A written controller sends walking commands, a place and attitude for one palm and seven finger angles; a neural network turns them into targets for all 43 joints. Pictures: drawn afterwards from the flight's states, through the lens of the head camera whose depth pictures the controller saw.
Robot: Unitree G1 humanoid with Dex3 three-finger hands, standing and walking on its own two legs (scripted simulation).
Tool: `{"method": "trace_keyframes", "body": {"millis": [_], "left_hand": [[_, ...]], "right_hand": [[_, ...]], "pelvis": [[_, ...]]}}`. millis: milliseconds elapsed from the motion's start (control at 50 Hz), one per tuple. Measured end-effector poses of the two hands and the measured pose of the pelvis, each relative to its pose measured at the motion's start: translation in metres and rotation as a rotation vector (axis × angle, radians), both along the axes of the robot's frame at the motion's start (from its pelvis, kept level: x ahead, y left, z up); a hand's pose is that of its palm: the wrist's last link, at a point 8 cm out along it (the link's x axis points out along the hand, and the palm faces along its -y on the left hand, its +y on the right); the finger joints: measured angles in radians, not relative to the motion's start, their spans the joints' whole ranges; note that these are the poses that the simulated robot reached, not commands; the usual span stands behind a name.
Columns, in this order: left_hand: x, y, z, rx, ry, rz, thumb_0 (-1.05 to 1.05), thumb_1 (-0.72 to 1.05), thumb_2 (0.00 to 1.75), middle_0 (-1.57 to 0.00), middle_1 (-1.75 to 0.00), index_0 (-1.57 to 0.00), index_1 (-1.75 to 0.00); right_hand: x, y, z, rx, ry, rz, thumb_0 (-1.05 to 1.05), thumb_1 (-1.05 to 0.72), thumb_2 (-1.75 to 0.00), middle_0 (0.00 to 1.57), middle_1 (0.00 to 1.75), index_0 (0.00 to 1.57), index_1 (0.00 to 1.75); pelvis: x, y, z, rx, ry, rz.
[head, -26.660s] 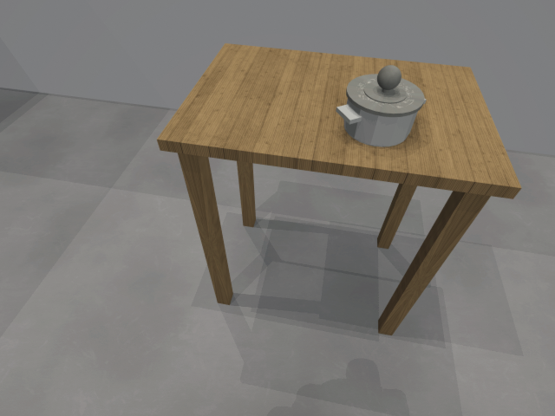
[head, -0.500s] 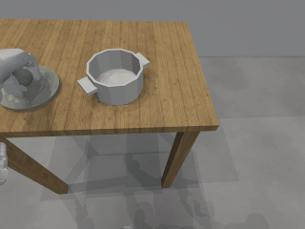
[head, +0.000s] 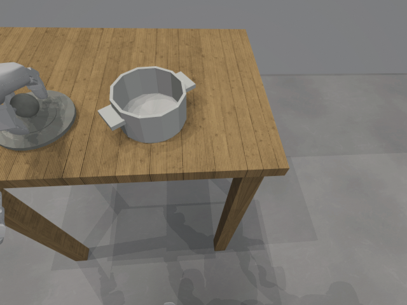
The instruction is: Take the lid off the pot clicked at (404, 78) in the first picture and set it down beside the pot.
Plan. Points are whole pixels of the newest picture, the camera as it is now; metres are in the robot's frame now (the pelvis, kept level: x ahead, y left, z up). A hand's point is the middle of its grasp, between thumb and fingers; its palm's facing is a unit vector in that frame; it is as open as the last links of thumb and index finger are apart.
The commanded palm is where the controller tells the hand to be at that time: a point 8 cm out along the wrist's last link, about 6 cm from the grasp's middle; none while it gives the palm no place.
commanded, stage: open the fingers wide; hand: left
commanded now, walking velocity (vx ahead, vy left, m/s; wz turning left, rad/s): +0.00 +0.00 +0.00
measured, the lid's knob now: (25, 105) +0.47 +0.34 +0.10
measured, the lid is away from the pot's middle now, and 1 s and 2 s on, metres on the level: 0.24 0.24 0.24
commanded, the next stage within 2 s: raise the empty hand in 0.18 s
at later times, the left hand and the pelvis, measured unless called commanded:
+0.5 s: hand (5, 102) +0.45 +0.35 +0.14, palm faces -0.37 -0.11 -0.92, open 11.0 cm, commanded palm +0.46 +0.34 +0.21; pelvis +0.00 +0.01 +0.00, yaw +0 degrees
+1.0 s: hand out of the picture +0.46 +0.35 +0.19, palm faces -0.32 -0.10 -0.94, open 11.0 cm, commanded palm +0.46 +0.34 +0.26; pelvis +0.00 +0.01 +0.00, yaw +1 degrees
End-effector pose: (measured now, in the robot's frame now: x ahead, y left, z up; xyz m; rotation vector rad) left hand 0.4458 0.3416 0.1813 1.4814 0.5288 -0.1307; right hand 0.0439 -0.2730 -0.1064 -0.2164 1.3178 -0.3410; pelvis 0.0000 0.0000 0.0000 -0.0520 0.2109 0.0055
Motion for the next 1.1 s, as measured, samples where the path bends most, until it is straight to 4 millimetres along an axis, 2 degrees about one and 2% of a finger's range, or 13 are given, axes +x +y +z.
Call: {"method": "trace_keyframes", "body": {"millis": [280, 420, 860, 1100], "left_hand": [[0.003, 0.005, -0.003, -0.008, 0.001, 0.008, 0.00, -0.08, 0.81, -0.44, -0.71, -0.44, -0.71], [0.003, 0.008, 0.004, -0.006, -0.016, 0.002, 0.00, -0.09, 0.82, -0.44, -0.70, -0.45, -0.70], [0.006, 0.014, 0.049, 0.011, -0.056, 0.039, 0.00, -0.09, 0.82, -0.44, -0.70, -0.45, -0.70], [0.010, 0.006, 0.080, 0.025, -0.107, 0.037, 0.00, -0.09, 0.82, -0.44, -0.70, -0.45, -0.70]], "right_hand": [[-0.002, 0.003, 0.000, 0.000, 0.008, -0.011, 0.00, -0.90, -0.90, 0.20, 0.30, 0.21, 0.30], [-0.002, 0.005, 0.001, -0.001, 0.014, -0.008, 0.00, -0.90, -0.90, 0.20, 0.30, 0.21, 0.30], [0.009, 0.018, 0.003, 0.027, -0.020, 0.016, 0.00, -0.90, -0.90, 0.20, 0.30, 0.21, 0.30], [0.013, 0.020, 0.004, 0.044, -0.025, 0.028, 0.00, -0.90, -0.90, 0.20, 0.30, 0.21, 0.30]], "pelvis": [[0.002, 0.002, -0.001, -0.003, 0.008, -0.004], [0.002, 0.004, -0.001, -0.006, 0.008, 0.000], [0.001, 0.011, 0.003, -0.006, -0.015, 0.010], [0.003, 0.012, 0.006, -0.002, -0.020, 0.017]]}}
